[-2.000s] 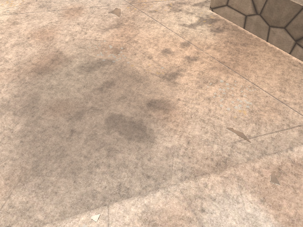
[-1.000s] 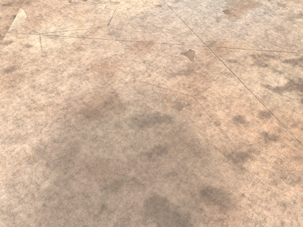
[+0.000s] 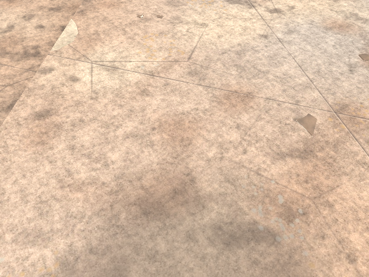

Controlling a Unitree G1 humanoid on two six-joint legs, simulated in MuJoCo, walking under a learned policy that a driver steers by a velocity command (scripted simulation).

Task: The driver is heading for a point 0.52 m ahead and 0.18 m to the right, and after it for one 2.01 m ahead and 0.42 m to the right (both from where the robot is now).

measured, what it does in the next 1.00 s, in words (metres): walks ahead, turning right: right foot, then left foot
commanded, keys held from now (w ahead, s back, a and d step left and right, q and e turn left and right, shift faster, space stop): w+e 0.80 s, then w+q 0.20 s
